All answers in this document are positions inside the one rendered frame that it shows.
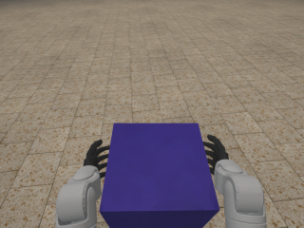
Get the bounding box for carton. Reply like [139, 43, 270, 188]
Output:
[99, 123, 220, 228]

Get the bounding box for robot right hand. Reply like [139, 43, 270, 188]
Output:
[203, 134, 229, 175]

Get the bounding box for robot right forearm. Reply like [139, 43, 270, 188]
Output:
[214, 159, 267, 228]

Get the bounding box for robot left forearm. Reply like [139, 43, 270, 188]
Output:
[55, 165, 102, 228]

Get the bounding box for robot left hand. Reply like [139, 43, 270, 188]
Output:
[83, 140, 110, 179]

